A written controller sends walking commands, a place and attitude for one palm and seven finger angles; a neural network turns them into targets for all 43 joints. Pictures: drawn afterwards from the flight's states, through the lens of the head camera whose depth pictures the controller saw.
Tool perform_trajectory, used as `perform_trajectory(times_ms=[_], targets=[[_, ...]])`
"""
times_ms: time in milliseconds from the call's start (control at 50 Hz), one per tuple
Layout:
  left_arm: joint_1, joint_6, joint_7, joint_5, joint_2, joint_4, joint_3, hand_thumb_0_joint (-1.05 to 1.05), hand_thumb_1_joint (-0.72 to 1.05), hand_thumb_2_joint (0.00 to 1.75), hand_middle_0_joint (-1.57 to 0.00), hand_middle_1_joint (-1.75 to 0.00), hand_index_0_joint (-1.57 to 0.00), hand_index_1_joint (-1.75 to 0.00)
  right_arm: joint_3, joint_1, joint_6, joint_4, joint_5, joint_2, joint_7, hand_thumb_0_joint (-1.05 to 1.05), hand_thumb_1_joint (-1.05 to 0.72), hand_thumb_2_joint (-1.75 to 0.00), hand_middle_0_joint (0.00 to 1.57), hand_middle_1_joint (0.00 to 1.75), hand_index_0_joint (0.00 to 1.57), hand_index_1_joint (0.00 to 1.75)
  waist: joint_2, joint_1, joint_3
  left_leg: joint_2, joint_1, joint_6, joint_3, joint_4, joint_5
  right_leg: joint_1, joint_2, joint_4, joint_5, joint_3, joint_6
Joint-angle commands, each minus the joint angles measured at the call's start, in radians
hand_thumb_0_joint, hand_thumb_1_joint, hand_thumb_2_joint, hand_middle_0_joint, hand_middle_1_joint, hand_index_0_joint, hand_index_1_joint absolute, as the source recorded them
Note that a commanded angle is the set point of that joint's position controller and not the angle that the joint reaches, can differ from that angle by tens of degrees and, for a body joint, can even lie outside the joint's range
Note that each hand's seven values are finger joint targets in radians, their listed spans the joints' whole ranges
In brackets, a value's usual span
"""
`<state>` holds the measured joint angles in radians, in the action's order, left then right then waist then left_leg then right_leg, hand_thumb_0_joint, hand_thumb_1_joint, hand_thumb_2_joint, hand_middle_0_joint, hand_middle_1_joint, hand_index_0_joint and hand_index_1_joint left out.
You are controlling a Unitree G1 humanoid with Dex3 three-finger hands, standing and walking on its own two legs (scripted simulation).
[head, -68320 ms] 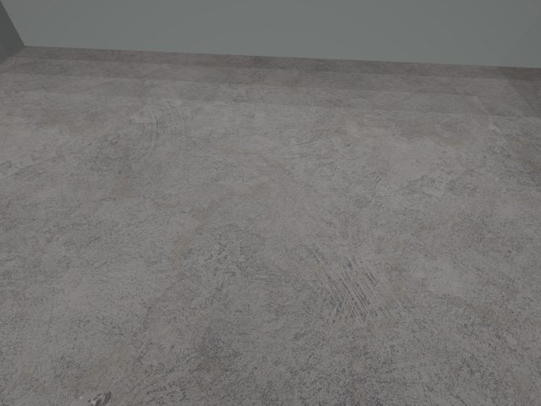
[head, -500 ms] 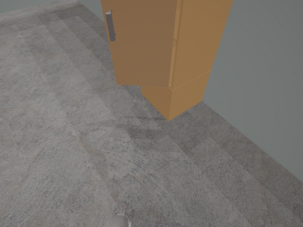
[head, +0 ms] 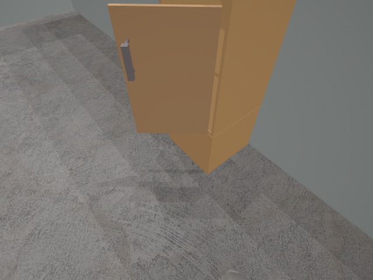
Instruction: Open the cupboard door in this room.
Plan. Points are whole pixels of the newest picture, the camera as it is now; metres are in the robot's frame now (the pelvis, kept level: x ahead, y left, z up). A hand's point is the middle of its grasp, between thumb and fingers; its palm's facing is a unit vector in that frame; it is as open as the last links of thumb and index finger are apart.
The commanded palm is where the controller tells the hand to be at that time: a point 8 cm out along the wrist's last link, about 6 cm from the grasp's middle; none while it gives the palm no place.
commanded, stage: take the last steps up to it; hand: left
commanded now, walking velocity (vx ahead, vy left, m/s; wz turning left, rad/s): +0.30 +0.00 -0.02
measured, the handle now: (129, 60) +0.80 +0.25 +0.04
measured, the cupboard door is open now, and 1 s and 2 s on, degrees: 49 49 49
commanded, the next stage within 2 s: come to a stop and stand still in 0.38 s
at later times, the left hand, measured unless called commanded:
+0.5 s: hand out of the picture +0.15 +0.16 -0.19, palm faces +0.10 -0.98 -0.14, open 7.3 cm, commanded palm none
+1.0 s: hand (138, 225) +0.29 +0.15 -0.17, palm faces +0.02 -0.96 -0.27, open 7.4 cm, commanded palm none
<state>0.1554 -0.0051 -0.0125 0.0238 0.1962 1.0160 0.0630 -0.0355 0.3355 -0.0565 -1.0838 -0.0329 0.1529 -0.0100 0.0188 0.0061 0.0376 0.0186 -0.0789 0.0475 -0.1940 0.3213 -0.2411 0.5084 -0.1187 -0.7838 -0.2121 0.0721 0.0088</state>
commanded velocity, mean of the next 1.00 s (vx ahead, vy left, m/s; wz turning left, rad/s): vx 0.01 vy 0.01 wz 0.01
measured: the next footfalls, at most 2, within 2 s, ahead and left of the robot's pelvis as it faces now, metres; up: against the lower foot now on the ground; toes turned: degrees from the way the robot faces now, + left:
right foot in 0.12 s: +0.16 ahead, -0.13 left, +0.00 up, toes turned -8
left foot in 0.50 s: +0.29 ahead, +0.10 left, +0.00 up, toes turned +7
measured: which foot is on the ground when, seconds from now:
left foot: down 0.00-0.12, up 0.14-0.48, down 0.50-0.92, up 0.94-1.00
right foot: up 0.00-0.10, down 0.12-0.52, up 0.54-0.90, down 0.92-1.00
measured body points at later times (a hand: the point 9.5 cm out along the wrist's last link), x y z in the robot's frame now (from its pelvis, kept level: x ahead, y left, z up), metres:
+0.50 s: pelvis +0.18 -0.01 -0.01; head +0.20 +0.01 +0.44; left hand +0.15 +0.21 -0.17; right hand +0.25 -0.25 -0.15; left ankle +0.25 +0.10 -0.74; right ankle +0.12 -0.13 -0.74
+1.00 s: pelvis +0.21 -0.04 -0.01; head +0.24 -0.07 +0.44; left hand +0.29 +0.20 -0.15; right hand +0.26 -0.29 -0.17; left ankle +0.23 +0.09 -0.73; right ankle +0.20 -0.16 -0.74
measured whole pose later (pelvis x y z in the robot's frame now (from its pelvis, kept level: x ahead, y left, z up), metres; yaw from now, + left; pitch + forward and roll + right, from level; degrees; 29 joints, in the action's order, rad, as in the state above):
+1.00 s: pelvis +0.21 -0.04 -0.01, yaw +0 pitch +0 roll +1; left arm 0.17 0.01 0.03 0.02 0.19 1.00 0.03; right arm -0.06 0.18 0.06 -1.04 -0.02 0.22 -0.02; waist -0.03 0.00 0.06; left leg -0.04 -0.36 -0.03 -0.05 0.70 -0.43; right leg 0.26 -0.04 -0.58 -0.33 0.04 0.00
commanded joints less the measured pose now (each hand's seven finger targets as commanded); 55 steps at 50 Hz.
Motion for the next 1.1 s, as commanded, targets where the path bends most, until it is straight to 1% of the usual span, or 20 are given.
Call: perform_trajectory(times_ms=[0, 60, 80, 100, 120, 180, 240, 360, 440, 460, 480, 500, 600, 740, 840, 860, 900, 920, 960, 1080], targets=[[-0.051, -0.019, -0.011, 0.002, 0.014, -0.077, -0.007, 0.00, 0.90, 0.90, -0.20, -0.30, -0.20, -0.30, -0.028, 0.088, -0.009, 0.004, -0.003, 0.138, -0.007, 0.00, -0.90, -0.90, 0.20, 0.30, 0.20, 0.30, -0.088, 0.018, 0.072, -0.311, -0.029, 0.118, 0.184, -0.111, 0.174, -0.041, 0.019, 0.115, -0.022, 0.024, -0.011], [0.070, -0.031, -0.008, 0.003, 0.048, -0.043, 0.004, 0.00, 0.90, 0.90, -0.20, -0.30, -0.20, -0.30, -0.025, 0.073, 0.000, -0.010, 0.000, 0.137, -0.005, 0.00, -0.90, -0.90, 0.20, 0.30, 0.20, 0.30, -0.023, -0.043, 0.028, -0.255, -0.093, 0.068, 0.144, 0.064, 0.164, -0.290, 0.067, 0.264, 0.014, 0.058, -0.029], [0.194, -0.044, -0.003, 0.006, 0.096, -0.003, 0.018, 0.00, 0.90, 0.90, -0.20, -0.30, -0.20, -0.30, -0.019, 0.064, -0.003, -0.004, 0.010, 0.117, -0.002, 0.00, -0.90, -0.90, 0.20, 0.30, 0.20, 0.30, 0.063, -0.096, -0.032, -0.182, -0.214, 0.028, 0.088, 0.261, 0.159, -0.515, 0.012, 0.316, 0.007, -0.031, -0.062], [0.337, -0.056, 0.007, 0.007, 0.190, 0.042, 0.041, 0.00, 0.90, 0.90, -0.20, -0.30, -0.20, -0.30, -0.013, 0.074, -0.011, 0.014, 0.021, 0.070, 0.008, 0.00, -0.90, -0.90, 0.20, 0.30, 0.20, 0.30, 0.271, -0.134, -0.123, -0.054, -0.444, -0.025, -0.003, 0.541, -0.084, -0.740, -0.233, 0.414, 0.065, -0.361, -0.161], [0.385, -0.058, 0.015, -0.012, 0.221, 0.053, 0.043, 0.00, 0.90, 0.90, -0.20, -0.30, -0.20, -0.30, -0.014, 0.023, -0.004, 0.039, 0.023, 0.098, 0.008, 0.00, -0.90, -0.90, 0.20, 0.30, 0.20, 0.30, 0.303, -0.146, -0.133, -0.026, -0.524, -0.035, 0.080, 0.786, -0.365, -0.717, -0.337, 0.514, 0.134, -0.520, -0.240], [0.176, -0.059, 0.030, -0.014, 0.103, 0.000, 0.014, 0.00, 0.90, 0.90, -0.20, -0.30, -0.20, -0.30, -0.022, -0.052, 0.011, 0.032, 0.016, 0.063, 0.008, 0.00, -0.90, -0.90, 0.20, 0.30, 0.20, 0.30, 0.078, -0.052, -0.014, -0.132, -0.535, -0.049, 0.201, 0.843, -0.137, -0.466, -0.244, 0.547, 0.142, -0.269, -0.193], [0.149, -0.075, 0.027, -0.004, 0.030, 0.005, -0.002, 0.00, 0.90, 0.90, -0.20, -0.30, -0.20, -0.30, -0.016, 0.014, 0.037, 0.000, 0.008, 0.015, 0.012, 0.00, -0.90, -0.90, 0.20, 0.30, 0.20, 0.30, 0.115, 0.004, 0.007, -0.131, -0.409, -0.079, 0.151, 0.681, -0.063, -0.314, -0.168, 0.582, 0.212, -0.094, -0.151], [0.183, -0.075, 0.021, 0.000, 0.084, 0.048, 0.001, 0.00, 0.90, 0.90, -0.20, -0.30, -0.20, -0.30, -0.012, -0.084, 0.024, 0.041, 0.012, 0.011, 0.025, 0.00, -0.90, -0.90, 0.20, 0.30, 0.20, 0.30, 0.119, -0.025, 0.000, -0.085, -0.351, -0.080, 0.095, 0.364, -0.045, -0.377, -0.166, 0.550, 0.220, -0.080, -0.166], [0.168, -0.055, 0.020, -0.008, 0.085, 0.065, -0.001, 0.00, 0.90, 0.90, -0.20, -0.30, -0.20, -0.30, -0.012, -0.035, 0.005, 0.024, 0.008, 0.058, 0.019, 0.00, -0.90, -0.90, 0.20, 0.30, 0.20, 0.30, 0.078, 0.020, 0.015, -0.041, -0.086, -0.065, 0.065, 0.142, 0.070, -0.254, -0.106, 0.427, 0.086, -0.037, -0.107], [0.170, -0.049, 0.018, -0.006, 0.063, 0.061, -0.007, 0.00, 0.90, 0.90, -0.20, -0.30, -0.20, -0.30, -0.021, 0.031, 0.000, 0.008, 0.008, 0.108, 0.013, 0.00, -0.90, -0.90, 0.20, 0.30, 0.20, 0.30, -0.032, 0.048, -0.019, -0.104, 0.029, -0.040, 0.150, 0.119, 0.140, -0.176, -0.054, 0.298, 0.006, -0.007, -0.078], [0.199, -0.045, 0.021, -0.011, 0.011, 0.048, -0.018, 0.00, 0.90, 0.90, -0.20, -0.30, -0.20, -0.30, -0.032, 0.101, -0.003, 0.002, -0.002, 0.186, -0.001, 0.00, -0.90, -0.90, 0.20, 0.30, 0.20, 0.30, -0.206, 0.064, -0.059, -0.289, 0.127, 0.052, 0.366, 0.088, 0.310, -0.065, 0.042, 0.114, -0.154, 0.067, -0.033], [0.190, -0.040, 0.028, -0.016, -0.008, 0.031, -0.030, 0.00, 0.90, 0.90, -0.20, -0.30, -0.20, -0.30, -0.032, 0.129, 0.011, 0.006, -0.003, 0.215, -0.014, 0.00, -0.90, -0.90, 0.20, 0.30, 0.20, 0.30, -0.221, 0.069, -0.076, -0.416, 0.075, 0.139, 0.488, 0.026, 0.502, -0.073, 0.084, -0.045, -0.398, 0.048, -0.014], [0.207, 0.025, 0.039, -0.017, 0.021, 0.074, -0.028, 0.00, 0.90, 0.90, -0.20, -0.30, -0.20, -0.30, -0.009, -0.103, 0.037, 0.053, 0.011, 0.177, -0.054, 0.00, -0.90, -0.90, 0.20, 0.30, 0.20, 0.30, -0.111, -0.007, -0.050, -0.378, -0.091, 0.136, 0.327, 0.031, 0.746, -0.170, 0.028, -0.091, -0.315, -0.064, 0.020], [0.146, 0.061, 0.034, -0.004, 0.033, -0.023, 0.007, 0.00, 0.90, 0.90, -0.20, -0.30, -0.20, -0.30, -0.051, -0.130, 0.068, 0.082, 0.007, 0.210, -0.054, 0.00, -0.90, -0.90, 0.20, 0.30, 0.20, 0.30, -0.169, 0.001, -0.098, -0.366, -0.096, 0.136, 0.270, 0.048, 0.595, -0.114, 0.073, -0.158, -0.273, -0.055, 0.021], [0.170, 0.039, 0.036, -0.006, 0.031, -0.039, 0.001, 0.00, 0.90, 0.90, -0.20, -0.30, -0.20, -0.30, -0.057, -0.150, 0.077, 0.099, 0.009, 0.205, -0.035, 0.00, -0.90, -0.90, 0.20, 0.30, 0.20, 0.30, -0.178, -0.025, -0.115, -0.294, -0.141, 0.081, 0.249, 0.104, 0.413, -0.286, 0.095, 0.184, -0.088, 0.004, 0.009], [0.192, 0.028, 0.039, -0.003, 0.050, -0.035, 0.003, 0.00, 0.90, 0.90, -0.20, -0.30, -0.20, -0.30, -0.055, -0.145, 0.078, 0.099, 0.015, 0.184, -0.028, 0.00, -0.90, -0.90, 0.20, 0.30, 0.20, 0.30, -0.137, -0.039, -0.108, -0.251, -0.182, 0.044, 0.232, 0.151, 0.313, -0.361, 0.085, 0.314, 0.021, -0.009, 0.005], [0.134, 0.004, 0.047, 0.005, 0.173, -0.046, 0.008, 0.00, 0.90, 0.90, -0.20, -0.30, -0.20, -0.30, -0.036, -0.122, 0.085, 0.119, 0.030, 0.082, -0.007, 0.00, -0.90, -0.90, 0.20, 0.30, 0.20, 0.30, 0.209, -0.008, -0.064, -0.051, -0.296, -0.076, 0.106, 0.321, -0.193, -0.337, -0.210, 0.487, 0.214, -0.316, -0.109], [0.112, 0.004, 0.044, 0.003, 0.194, -0.062, 0.000, 0.00, 0.90, 0.90, -0.20, -0.30, -0.20, -0.30, -0.035, -0.154, 0.098, 0.125, 0.026, 0.093, 0.000, 0.00, -0.90, -0.90, 0.20, 0.30, 0.20, 0.30, 0.144, -0.030, -0.038, -0.033, -0.251, -0.076, 0.153, 0.434, -0.303, -0.215, -0.269, 0.527, 0.159, -0.323, -0.172], [0.065, -0.004, 0.049, 0.002, 0.164, -0.050, -0.003, 0.00, 0.90, 0.90, -0.20, -0.30, -0.20, -0.30, -0.036, -0.153, 0.108, 0.110, 0.019, 0.104, -0.004, 0.00, -0.90, -0.90, 0.20, 0.30, 0.20, 0.30, 0.244, -0.013, -0.024, -0.044, -0.304, -0.075, 0.197, 0.525, -0.284, -0.268, -0.220, 0.485, 0.325, -0.321, -0.185], [0.098, -0.006, 0.053, 0.000, 0.188, -0.031, 0.014, 0.00, 0.90, 0.90, -0.20, -0.30, -0.20, -0.30, -0.026, -0.135, 0.096, 0.084, 0.026, 0.108, 0.000, 0.00, -0.90, -0.90, 0.20, 0.30, 0.20, 0.30, 0.153, -0.047, -0.035, -0.023, -0.314, -0.094, 0.172, 0.417, -0.232, -0.446, -0.197, 0.416, 0.549, -0.234, -0.178]])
